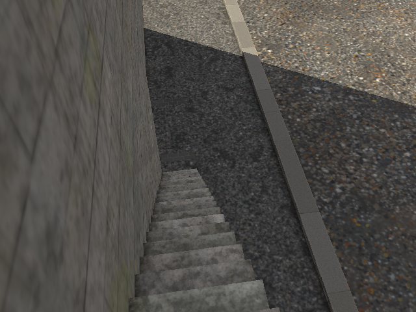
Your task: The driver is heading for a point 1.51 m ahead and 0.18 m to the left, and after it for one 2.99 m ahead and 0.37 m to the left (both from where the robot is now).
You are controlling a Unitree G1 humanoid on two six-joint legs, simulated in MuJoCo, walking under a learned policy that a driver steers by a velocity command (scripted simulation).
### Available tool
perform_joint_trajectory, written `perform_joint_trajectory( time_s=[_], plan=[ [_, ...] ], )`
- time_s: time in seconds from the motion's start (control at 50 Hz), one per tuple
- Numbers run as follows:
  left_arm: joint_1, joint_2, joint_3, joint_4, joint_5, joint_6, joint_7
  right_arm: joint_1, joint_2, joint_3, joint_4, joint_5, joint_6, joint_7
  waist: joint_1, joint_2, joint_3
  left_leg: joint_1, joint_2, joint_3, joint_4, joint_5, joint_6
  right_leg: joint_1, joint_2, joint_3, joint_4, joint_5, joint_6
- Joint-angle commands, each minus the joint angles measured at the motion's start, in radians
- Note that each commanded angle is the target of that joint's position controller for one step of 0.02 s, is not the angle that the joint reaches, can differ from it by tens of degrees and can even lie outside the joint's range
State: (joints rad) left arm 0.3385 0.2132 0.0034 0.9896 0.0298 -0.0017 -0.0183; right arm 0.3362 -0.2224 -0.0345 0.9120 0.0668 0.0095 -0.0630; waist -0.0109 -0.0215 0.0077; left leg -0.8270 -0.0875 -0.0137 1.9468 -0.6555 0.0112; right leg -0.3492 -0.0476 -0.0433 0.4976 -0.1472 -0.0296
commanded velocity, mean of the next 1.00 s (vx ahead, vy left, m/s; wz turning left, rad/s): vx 0.01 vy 0.00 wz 0.00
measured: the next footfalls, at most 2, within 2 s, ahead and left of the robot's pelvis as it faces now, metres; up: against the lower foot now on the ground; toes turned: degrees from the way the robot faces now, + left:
left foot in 0.18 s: +0.07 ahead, +0.15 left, +0.00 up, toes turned +1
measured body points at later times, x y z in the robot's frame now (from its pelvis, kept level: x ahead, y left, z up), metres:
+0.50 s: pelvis +0.07 +0.04 -0.02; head +0.08 +0.05 +0.43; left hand +0.16 +0.27 -0.16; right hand +0.16 -0.18 -0.13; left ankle +0.03 +0.15 -0.74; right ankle +0.07 -0.11 -0.74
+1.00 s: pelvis +0.08 +0.02 -0.01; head +0.09 +0.02 +0.44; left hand +0.14 +0.26 -0.16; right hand +0.16 -0.20 -0.13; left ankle +0.03 +0.15 -0.74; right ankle +0.07 -0.11 -0.74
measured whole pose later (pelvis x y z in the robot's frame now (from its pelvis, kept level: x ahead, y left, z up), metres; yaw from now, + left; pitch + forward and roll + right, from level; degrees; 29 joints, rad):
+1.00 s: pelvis +0.08 +0.02 -0.01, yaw -1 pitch -1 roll +0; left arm 0.24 0.25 -0.05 0.99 0.00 -0.09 -0.05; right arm 0.33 -0.19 0.00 0.70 -0.04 -0.05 0.16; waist 0.00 -0.02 0.04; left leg -0.20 0.02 0.01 0.59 -0.38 -0.02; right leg -0.28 -0.04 -0.04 0.63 -0.34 0.02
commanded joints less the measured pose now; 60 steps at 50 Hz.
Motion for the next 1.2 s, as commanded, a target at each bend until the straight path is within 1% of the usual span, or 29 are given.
perform_joint_trajectory(
  time_s=[0.02,0.04,0.06,0.08,0.1,0.12,0.14,0.16,0.18,0.2,0.22,0.24,0.26,0.28,0.32,0.34,0.4,0.44,0.48,0.58,0.6,0.66,0.8,0.82,0.88,0.9,0.98,1.18,1.2],
  plan=[
    [0.032,0.045,-0.033,-0.026,0.008,-0.007,0.034,0.068,0.072,0.014,0.014,-0.027,0.048,-0.017,-0.032,-0.070,-0.007,0.014,0.006,-0.067,-0.098,0.323,-0.069,-0.156,-0.238,0.196,-0.064,0.047,-0.182],
    [0.004,0.026,-0.045,-0.032,-0.012,-0.011,0.037,0.059,0.063,0.011,0.014,-0.030,0.050,-0.001,-0.052,-0.004,0.011,0.086,0.031,-0.080,-0.253,0.470,-0.073,-0.244,-0.232,0.183,-0.087,-0.102,-0.163],
    [-0.107,0.002,-0.061,-0.064,-0.036,-0.022,0.043,0.036,0.088,0.038,-0.045,-0.035,0.037,0.017,-0.110,-0.049,0.027,0.220,0.101,-0.083,-0.639,0.664,-0.100,-0.327,-0.221,0.179,-0.112,-0.215,-0.102],
    [-0.139,0.011,-0.062,-0.064,-0.050,-0.014,0.034,0.069,0.069,0.042,-0.001,-0.046,0.029,0.031,-0.108,-0.067,-0.011,0.440,0.080,-0.011,-0.904,0.713,-0.092,-0.384,-0.160,0.100,-0.148,-0.251,-0.059],
    [-0.094,0.072,-0.040,-0.058,-0.047,0.001,0.029,0.075,0.033,0.040,0.013,-0.052,0.023,0.036,-0.074,-0.135,-0.002,0.549,0.079,0.034,-1.069,0.641,-0.068,-0.343,-0.146,0.109,-0.193,-0.254,-0.071],
    [-0.100,0.116,-0.030,-0.057,-0.048,0.004,0.013,0.130,0.034,0.044,0.041,-0.064,0.032,0.041,-0.072,-0.193,-0.047,0.744,0.028,0.122,-0.999,0.565,-0.057,-0.390,-0.150,0.096,-0.196,-0.359,-0.089],
    [-0.151,0.121,-0.032,-0.056,-0.053,0.002,0.000,0.267,0.036,0.049,0.107,-0.086,0.050,0.046,-0.120,-0.255,-0.026,0.921,0.051,0.112,-0.878,0.573,-0.052,-0.523,-0.151,0.092,-0.177,-0.371,-0.076],
    [-0.226,0.288,0.016,-0.101,0.037,-0.087,-0.012,0.293,0.045,0.040,-0.022,-0.219,-0.037,0.193,-0.190,-0.110,0.326,0.795,0.063,0.051,-0.774,0.595,-0.115,-0.796,-0.103,0.140,-0.027,-0.376,0.001],
    [-0.259,0.197,-0.007,-0.101,-0.052,-0.112,-0.021,0.173,0.062,0.040,-0.067,-0.156,-0.089,0.244,-0.178,0.044,0.225,0.617,0.101,0.009,-1.423,0.410,-0.147,-0.413,-0.110,0.135,0.007,-0.494,0.050],
    [-0.011,0.096,-0.017,-0.069,-0.061,-0.121,-0.038,0.073,0.040,0.052,-0.127,-0.142,-0.122,0.239,0.002,0.074,0.118,0.609,0.155,-0.136,-1.469,0.615,-0.083,-0.234,-0.056,0.095,0.179,-0.387,0.122],
    [0.175,0.096,0.001,-0.030,-0.058,-0.119,-0.024,0.081,0.012,0.038,-0.127,-0.124,-0.138,0.235,0.096,0.111,0.067,0.611,0.184,-0.148,-1.469,0.701,-0.041,-0.165,-0.063,0.086,0.219,-0.295,0.100],
    [0.097,0.073,-0.009,-0.088,-0.025,-0.126,-0.017,0.027,-0.004,0.031,-0.154,-0.104,-0.147,0.242,0.094,0.113,0.075,0.521,0.221,-0.197,-1.510,0.599,0.002,-0.145,-0.055,0.073,0.222,-0.213,0.097],
    [0.015,0.046,-0.022,-0.116,-0.015,-0.132,-0.022,-0.022,0.025,0.041,-0.192,-0.065,-0.148,0.253,0.068,0.077,0.081,0.325,0.237,-0.294,-1.562,0.325,0.026,-0.027,-0.073,0.052,0.274,-0.151,0.118],
    [0.056,0.032,-0.030,-0.079,-0.022,-0.127,-0.025,-0.050,0.039,0.041,-0.196,-0.040,-0.134,0.256,0.089,0.013,0.085,0.257,0.206,-0.243,-1.563,0.205,0.025,0.063,-0.071,0.049,0.249,-0.121,0.125],
    [0.063,0.057,-0.027,-0.061,-0.029,-0.114,-0.038,-0.014,0.017,0.029,-0.203,-0.060,-0.118,0.239,0.062,0.049,0.129,0.276,0.178,-0.138,-1.554,0.171,-0.016,0.085,-0.062,0.067,0.191,-0.130,0.110],
    [-0.014,0.057,-0.030,-0.103,-0.009,-0.106,-0.051,0.001,-0.019,0.023,-0.202,-0.079,-0.117,0.219,0.056,0.036,0.104,0.282,0.174,-0.117,-1.531,0.194,-0.022,0.088,-0.033,0.061,0.175,-0.140,0.103],
    [-0.066,0.069,-0.034,-0.123,-0.024,-0.103,-0.061,0.019,-0.025,0.033,-0.221,-0.087,-0.133,0.206,0.045,0.087,-0.008,0.440,0.169,-0.073,-1.460,0.602,-0.044,0.096,-0.035,0.074,0.144,-0.001,0.069],
    [-0.100,0.088,-0.037,-0.123,-0.005,-0.106,-0.064,0.040,-0.098,0.005,-0.219,-0.089,-0.132,0.208,0.034,0.062,-0.052,0.511,0.182,-0.073,-1.424,0.837,-0.025,0.092,-0.040,0.070,0.161,0.056,0.073],
    [-0.090,0.089,-0.044,-0.111,-0.005,-0.105,-0.061,0.044,-0.088,0.005,-0.223,-0.087,-0.122,0.210,0.033,0.048,-0.079,0.558,0.189,-0.073,-1.406,0.871,-0.017,0.085,-0.046,0.075,0.154,0.071,0.082],
    [-0.109,0.099,-0.052,-0.101,-0.010,-0.095,-0.055,0.044,-0.076,0.009,-0.235,-0.086,-0.105,0.209,0.026,0.041,-0.078,0.570,0.189,-0.073,-1.400,0.831,-0.015,0.086,-0.048,0.080,0.137,0.090,0.083],
    [-0.043,0.097,-0.055,-0.066,-0.031,-0.101,-0.047,0.018,-0.052,0.015,-0.254,-0.072,-0.106,0.212,0.027,0.080,-0.087,0.603,0.174,-0.061,-1.403,0.859,-0.012,0.098,-0.080,0.082,0.135,0.175,0.082],
    [-0.097,0.119,-0.056,-0.069,-0.022,-0.101,-0.045,0.007,-0.087,0.003,-0.261,-0.090,-0.099,0.204,0.014,0.020,-0.082,0.598,0.170,-0.057,-1.410,0.823,-0.001,0.110,-0.068,0.070,0.145,0.203,0.078],
    [-0.066,0.122,-0.053,-0.044,-0.022,-0.097,-0.043,0.040,-0.051,0.015,-0.264,-0.085,-0.085,0.215,0.013,0.010,-0.018,0.584,0.167,-0.058,-1.454,0.620,-0.007,0.110,-0.066,0.076,0.091,0.123,0.083],
    [-0.085,0.120,-0.053,-0.049,-0.017,-0.095,-0.041,0.053,-0.064,0.013,-0.259,-0.093,-0.084,0.220,0.009,0.010,0.001,0.568,0.170,-0.055,-1.463,0.585,-0.011,0.114,-0.056,0.078,0.084,0.086,0.081],
    [-0.091,0.123,-0.050,-0.049,-0.018,-0.094,-0.038,0.055,-0.062,0.015,-0.271,-0.093,-0.081,0.222,0.010,0.013,0.015,0.556,0.166,-0.048,-1.477,0.531,-0.015,0.122,-0.049,0.077,0.069,0.055,0.076],
    [-0.083,0.159,-0.030,-0.038,-0.032,-0.096,-0.032,0.007,-0.077,0.006,-0.278,-0.101,-0.075,0.226,0.013,0.029,0.031,0.562,0.158,-0.041,-1.460,0.478,-0.008,0.104,-0.047,0.070,0.054,0.050,0.071],
    [-0.086,0.125,-0.032,-0.029,-0.031,-0.096,-0.029,0.020,-0.050,0.005,-0.271,-0.104,-0.067,0.227,0.000,0.015,0.050,0.539,0.155,-0.036,-1.481,0.418,0.000,0.114,-0.033,0.069,0.027,0.013,0.061],
    [-0.063,0.121,-0.019,-0.002,-0.034,-0.086,-0.028,0.053,-0.029,-0.001,-0.239,-0.105,-0.050,0.216,-0.005,0.021,0.032,0.560,0.149,-0.017,-1.477,0.473,-0.006,0.168,-0.005,0.064,0.009,0.077,0.046],
    [-0.058,0.135,-0.010,0.007,-0.033,-0.085,-0.023,0.050,-0.061,-0.011,-0.226,-0.096,-0.044,0.223,0.005,0.024,0.029,0.558,0.144,-0.018,-1.476,0.501,0.000,0.174,0.002,0.050,0.014,0.064,0.043]
  ],
)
